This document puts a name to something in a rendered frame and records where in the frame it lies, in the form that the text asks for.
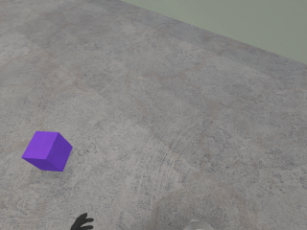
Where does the robot right thigh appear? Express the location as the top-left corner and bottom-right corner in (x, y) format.
(183, 220), (214, 230)

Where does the carton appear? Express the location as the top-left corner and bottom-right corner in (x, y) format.
(21, 131), (73, 172)

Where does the left robot hand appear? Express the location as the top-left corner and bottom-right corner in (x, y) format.
(70, 213), (94, 230)

